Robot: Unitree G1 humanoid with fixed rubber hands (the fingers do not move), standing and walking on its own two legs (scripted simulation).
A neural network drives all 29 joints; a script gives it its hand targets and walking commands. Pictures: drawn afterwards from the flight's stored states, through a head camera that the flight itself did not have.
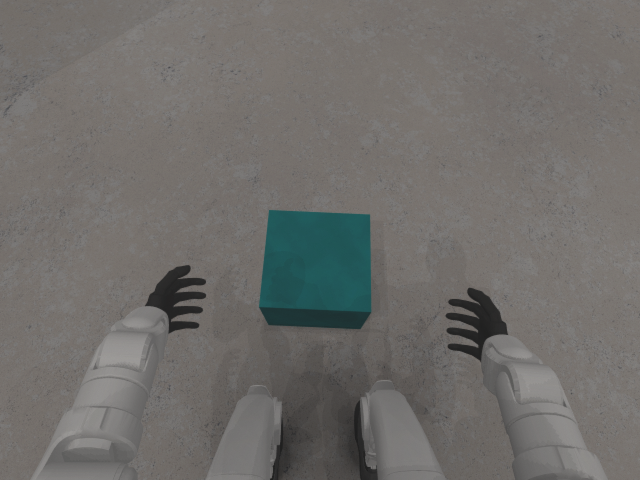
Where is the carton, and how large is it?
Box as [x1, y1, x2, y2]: [259, 210, 370, 328]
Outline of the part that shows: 269,210 259,307 268,324 360,328 370,312 369,214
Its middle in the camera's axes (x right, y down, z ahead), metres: +0.00 +0.09 +1.05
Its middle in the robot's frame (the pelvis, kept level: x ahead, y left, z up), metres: +0.55 +0.00 -0.58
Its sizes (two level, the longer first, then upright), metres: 0.264 0.257 0.221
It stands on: the floor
